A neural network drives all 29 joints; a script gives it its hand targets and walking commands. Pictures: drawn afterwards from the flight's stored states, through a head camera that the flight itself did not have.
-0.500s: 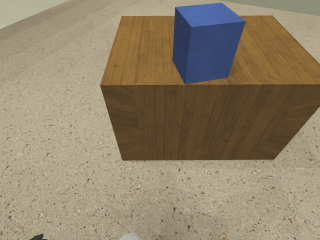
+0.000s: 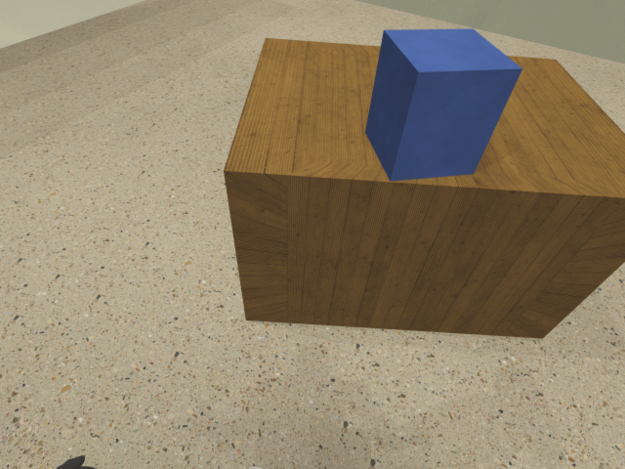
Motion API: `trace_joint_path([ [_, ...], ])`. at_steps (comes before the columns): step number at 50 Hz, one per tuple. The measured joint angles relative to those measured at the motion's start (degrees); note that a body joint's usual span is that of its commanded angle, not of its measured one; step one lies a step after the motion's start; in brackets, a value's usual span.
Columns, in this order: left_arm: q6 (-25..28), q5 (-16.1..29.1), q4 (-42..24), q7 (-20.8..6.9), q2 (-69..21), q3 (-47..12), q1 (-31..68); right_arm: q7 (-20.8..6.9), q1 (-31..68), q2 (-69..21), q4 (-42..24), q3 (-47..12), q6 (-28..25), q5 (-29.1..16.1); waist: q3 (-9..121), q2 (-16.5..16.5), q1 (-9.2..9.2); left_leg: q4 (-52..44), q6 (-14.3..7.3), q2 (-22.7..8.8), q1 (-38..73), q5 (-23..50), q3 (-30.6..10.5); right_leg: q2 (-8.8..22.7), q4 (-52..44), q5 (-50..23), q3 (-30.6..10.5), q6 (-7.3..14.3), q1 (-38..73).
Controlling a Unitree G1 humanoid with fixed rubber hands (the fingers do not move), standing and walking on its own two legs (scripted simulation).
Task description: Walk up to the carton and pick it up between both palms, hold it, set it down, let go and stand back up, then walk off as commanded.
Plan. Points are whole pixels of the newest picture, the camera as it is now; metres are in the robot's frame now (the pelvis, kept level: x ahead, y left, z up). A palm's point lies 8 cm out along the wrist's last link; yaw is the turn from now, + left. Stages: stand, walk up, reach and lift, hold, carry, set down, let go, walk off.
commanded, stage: walk up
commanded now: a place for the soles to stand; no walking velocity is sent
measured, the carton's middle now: (431, 105) +0.86 -0.22 +0.05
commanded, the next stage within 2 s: none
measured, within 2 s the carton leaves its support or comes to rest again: neither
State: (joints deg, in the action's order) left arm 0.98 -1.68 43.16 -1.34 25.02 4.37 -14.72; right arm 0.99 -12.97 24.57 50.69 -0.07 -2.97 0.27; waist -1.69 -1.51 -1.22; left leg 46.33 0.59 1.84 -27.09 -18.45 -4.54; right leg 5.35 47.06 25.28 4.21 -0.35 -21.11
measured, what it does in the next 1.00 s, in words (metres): lifts its right foot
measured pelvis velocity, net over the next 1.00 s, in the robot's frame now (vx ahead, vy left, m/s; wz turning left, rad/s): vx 0.05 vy -0.03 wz -0.03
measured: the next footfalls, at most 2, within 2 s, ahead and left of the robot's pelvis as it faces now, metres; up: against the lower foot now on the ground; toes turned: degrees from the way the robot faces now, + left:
right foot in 1.12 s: +0.17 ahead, -0.21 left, +0.00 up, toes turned -5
left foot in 1.58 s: +0.33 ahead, +0.02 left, +0.00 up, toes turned -2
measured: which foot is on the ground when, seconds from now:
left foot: down 0.00-1.00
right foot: down 0.00-0.82, up 0.84-1.00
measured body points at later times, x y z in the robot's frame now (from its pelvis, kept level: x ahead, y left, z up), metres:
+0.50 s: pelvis +0.00 -0.01 +0.00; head +0.02 +0.01 +0.45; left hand +0.11 +0.33 -0.10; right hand +0.13 -0.33 -0.09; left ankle +0.06 +0.12 -0.70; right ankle +0.00 -0.14 -0.70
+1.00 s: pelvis +0.05 -0.03 +0.01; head +0.06 -0.01 +0.46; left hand +0.18 +0.29 -0.10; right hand +0.04 -0.39 -0.07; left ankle +0.06 +0.12 -0.70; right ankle +0.07 -0.16 -0.66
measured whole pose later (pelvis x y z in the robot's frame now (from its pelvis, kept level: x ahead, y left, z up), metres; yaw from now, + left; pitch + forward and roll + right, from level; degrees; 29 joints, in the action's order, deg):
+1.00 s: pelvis +0.05 -0.03 +0.01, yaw -2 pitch +0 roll -1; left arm 0.8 -1.7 43.5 -2.9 25.1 4.4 -14.2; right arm 0.5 -26.0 28.1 52.1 0.0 -6.4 0.3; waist 0.4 -2.8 -0.1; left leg 44.2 0.2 -2.1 -21.6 -23.3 -4.1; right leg 2.0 59.5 29.2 1.3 0.5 -30.2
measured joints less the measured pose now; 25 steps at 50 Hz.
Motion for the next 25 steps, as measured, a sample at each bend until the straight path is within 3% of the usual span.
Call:
trace_joint_path([
  [5, 0.0, 0.0, 0.0, 0.1, 0.0, 0.0, 0.0, 0.0, 1.2, -1.2, 0.0, 0.0, 0.0, 0.0, -0.9, -0.1, -0.01, 0.0, -0.1, -0.8, 0.0, -0.5, 0.0, -1.9, -0.7, -0.2, -0.8, 0.0, 0.1],
  [25, 0.0, 0.0, 0.4, 0.3, 0.0, 0.0, 0.1, 0.0, 4.0, -0.9, 0.7, 0.0, 0.0, 0.0, 0.2, 0.2, -0.01, -0.1, -0.1, -0.6, 0.0, -0.4, -0.1, -1.7, -0.8, -0.2, -0.7, -0.1, 0.2],
])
